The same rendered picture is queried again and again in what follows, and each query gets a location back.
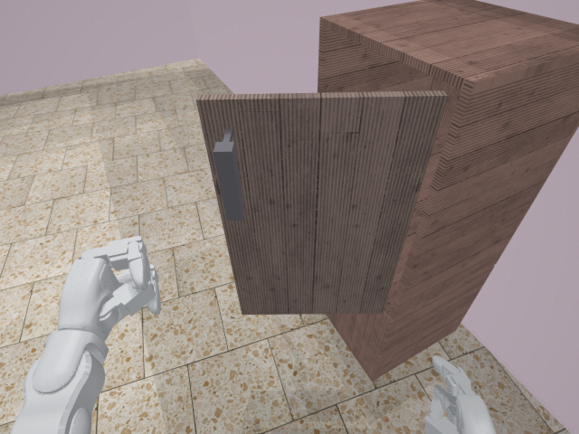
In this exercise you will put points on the right robot hand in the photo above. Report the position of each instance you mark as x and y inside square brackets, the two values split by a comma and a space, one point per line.
[467, 413]

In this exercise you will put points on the left robot hand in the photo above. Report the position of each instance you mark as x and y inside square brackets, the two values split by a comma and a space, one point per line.
[93, 298]

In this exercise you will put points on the cupboard door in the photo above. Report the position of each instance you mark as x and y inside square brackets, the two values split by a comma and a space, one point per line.
[329, 184]

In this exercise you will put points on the handle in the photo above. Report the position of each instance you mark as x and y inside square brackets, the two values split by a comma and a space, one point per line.
[228, 175]

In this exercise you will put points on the robot left forearm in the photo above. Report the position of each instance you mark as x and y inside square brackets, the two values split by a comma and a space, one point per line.
[62, 386]

